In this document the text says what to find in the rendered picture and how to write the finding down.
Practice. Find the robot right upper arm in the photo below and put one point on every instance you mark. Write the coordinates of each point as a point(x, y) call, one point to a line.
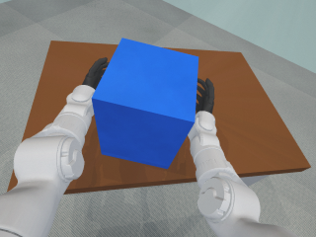
point(233, 210)

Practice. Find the robot left upper arm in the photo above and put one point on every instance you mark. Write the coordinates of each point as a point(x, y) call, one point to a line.
point(44, 168)

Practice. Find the robot right hand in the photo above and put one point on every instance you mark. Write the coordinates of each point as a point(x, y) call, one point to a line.
point(206, 100)

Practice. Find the table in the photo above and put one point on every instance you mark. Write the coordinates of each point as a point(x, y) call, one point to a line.
point(251, 133)

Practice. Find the right robot forearm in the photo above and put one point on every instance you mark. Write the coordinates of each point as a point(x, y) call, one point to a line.
point(207, 154)

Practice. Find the robot left hand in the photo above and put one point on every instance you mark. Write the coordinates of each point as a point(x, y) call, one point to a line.
point(95, 73)

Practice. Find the carton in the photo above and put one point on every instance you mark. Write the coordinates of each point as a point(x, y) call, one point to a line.
point(145, 103)

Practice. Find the left robot forearm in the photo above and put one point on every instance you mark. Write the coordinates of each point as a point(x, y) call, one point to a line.
point(74, 119)

